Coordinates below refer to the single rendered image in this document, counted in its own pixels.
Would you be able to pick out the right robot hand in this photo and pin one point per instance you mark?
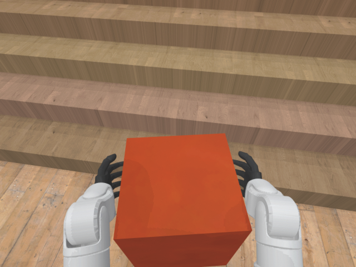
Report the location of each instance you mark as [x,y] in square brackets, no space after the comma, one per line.
[251,170]

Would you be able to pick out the carton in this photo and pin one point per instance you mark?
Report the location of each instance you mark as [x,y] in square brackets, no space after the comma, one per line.
[180,202]

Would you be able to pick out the right robot forearm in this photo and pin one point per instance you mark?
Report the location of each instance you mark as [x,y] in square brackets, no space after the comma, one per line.
[277,225]

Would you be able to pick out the left robot hand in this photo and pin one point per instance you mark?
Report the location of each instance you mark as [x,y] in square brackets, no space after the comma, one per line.
[104,173]

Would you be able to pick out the left robot forearm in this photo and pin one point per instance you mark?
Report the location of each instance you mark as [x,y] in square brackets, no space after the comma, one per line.
[86,228]

